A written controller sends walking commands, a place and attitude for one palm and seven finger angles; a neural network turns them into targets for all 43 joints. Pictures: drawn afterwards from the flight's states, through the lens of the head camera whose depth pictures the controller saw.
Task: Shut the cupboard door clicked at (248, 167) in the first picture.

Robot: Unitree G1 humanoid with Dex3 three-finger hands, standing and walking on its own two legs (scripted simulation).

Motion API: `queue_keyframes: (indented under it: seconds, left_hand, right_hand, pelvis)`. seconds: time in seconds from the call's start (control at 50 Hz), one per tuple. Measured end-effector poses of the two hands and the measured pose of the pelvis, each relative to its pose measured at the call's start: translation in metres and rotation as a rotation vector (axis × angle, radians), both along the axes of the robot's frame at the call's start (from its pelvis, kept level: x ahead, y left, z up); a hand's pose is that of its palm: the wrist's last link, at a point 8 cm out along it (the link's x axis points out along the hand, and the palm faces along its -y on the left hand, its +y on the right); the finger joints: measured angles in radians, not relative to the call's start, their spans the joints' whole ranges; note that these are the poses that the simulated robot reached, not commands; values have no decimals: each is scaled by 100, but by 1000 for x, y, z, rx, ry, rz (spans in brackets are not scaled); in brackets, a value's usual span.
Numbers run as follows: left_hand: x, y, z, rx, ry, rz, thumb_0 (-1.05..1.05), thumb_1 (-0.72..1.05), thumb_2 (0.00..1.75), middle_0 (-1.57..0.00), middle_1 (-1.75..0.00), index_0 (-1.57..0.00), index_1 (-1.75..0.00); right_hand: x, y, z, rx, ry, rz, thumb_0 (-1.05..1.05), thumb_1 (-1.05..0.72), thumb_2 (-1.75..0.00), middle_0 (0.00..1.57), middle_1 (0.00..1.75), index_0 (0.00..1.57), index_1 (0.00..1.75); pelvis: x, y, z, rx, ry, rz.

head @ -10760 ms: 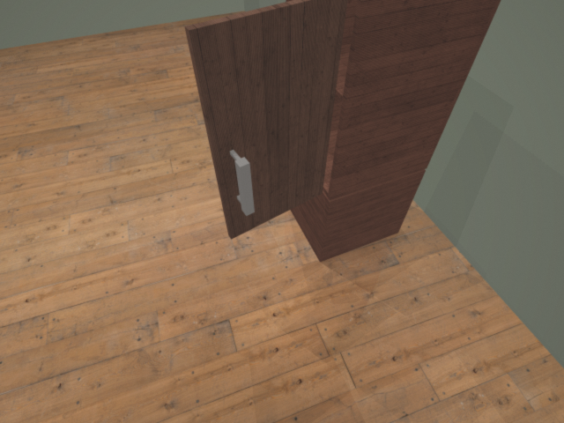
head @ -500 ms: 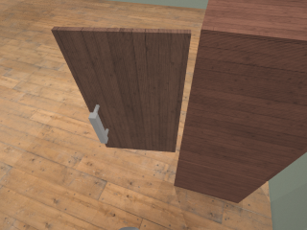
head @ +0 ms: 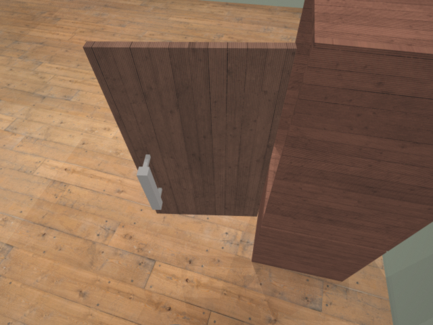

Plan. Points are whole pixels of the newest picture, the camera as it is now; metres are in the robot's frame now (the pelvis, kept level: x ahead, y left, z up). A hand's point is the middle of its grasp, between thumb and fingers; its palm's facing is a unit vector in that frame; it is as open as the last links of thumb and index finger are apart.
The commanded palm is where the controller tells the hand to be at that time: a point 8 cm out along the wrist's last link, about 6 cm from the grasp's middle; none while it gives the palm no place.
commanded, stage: come to a stop and stand still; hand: left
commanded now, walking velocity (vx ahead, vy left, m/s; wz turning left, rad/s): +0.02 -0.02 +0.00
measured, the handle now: (152, 183) +0.45 +0.20 -0.10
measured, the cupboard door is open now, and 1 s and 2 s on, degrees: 100 100 100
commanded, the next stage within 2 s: look again from close up in 1.58 s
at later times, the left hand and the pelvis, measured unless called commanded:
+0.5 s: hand out of the picture +0.03 +0.18 -0.16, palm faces +0.01 -0.98 -0.22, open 7.3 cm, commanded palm none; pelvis -0.02 +0.00 +0.01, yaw +0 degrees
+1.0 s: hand out of the picture +0.01 +0.20 -0.17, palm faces +0.00 -0.99 -0.16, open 7.4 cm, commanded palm none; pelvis +0.02 +0.03 +0.01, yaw -1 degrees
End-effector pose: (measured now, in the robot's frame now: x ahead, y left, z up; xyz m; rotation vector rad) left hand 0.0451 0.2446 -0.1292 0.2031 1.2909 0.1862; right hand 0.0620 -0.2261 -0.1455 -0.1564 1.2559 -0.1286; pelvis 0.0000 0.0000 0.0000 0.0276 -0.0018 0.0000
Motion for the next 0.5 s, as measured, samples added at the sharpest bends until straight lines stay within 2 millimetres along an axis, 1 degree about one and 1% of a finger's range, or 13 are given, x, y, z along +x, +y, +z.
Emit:
queue_keyframes:
  seconds: [0.06, 0.12, 0.16, 0.24, 0.3, 0.4, 0.5]
  left_hand:
    - [1, -13, 2, 2, -20, -20, 0, 91, 90, -20, -30, -20, -30]
    - [-2, -25, 5, 3, -29, -32, 0, 91, 90, -20, -30, -20, -30]
    - [-4, -27, 7, 9, -43, -36, 0, 92, 90, -20, -30, -21, -30]
    - [-7, -26, 8, 8, -67, -59, 0, 92, 90, -20, -30, -21, -30]
    - [-8, -22, 2, -4, -85, -50, 0, 91, 90, -20, -30, -21, -30]
    - [-12, -20, 2, -29, -89, -34, 0, 91, 90, -20, -30, -21, -30]
    - [-24, -15, 3, -37, -56, -32, 0, 91, 90, -20, -30, -21, -30]
  right_hand:
    - [-16, -10, -6, 10, 35, -31, 0, -92, -90, 20, 30, 20, 30]
    - [-30, -16, -3, 15, 64, -50, 0, -92, -90, 20, 30, 20, 30]
    - [-34, -19, 0, 17, 49, -66, 0, -92, -90, 20, 30, 20, 30]
    - [-35, -18, 3, 17, -4, -81, 0, -91, -90, 20, 30, 20, 30]
    - [-38, -12, 1, 15, -25, -60, 0, -91, -90, 20, 30, 20, 30]
    - [-55, -3, 7, 8, 7, -38, 0, -93, -90, 20, 30, 20, 30]
    - [-73, 6, 9, 18, 60, -31, 0, -93, -90, 20, 30, 20, 30]
  pelvis:
    - [-3, -6, -1, -7, -5, 1]
    - [-4, -11, 3, -10, -2, -7]
    - [-4, -12, 4, -13, -5, -16]
    - [-8, -10, 4, -24, -15, -14]
    - [-12, -7, -1, -51, -17, 5]
    - [-16, -3, 4, -35, -21, -4]
    - [-16, 2, 8, -30, -13, -8]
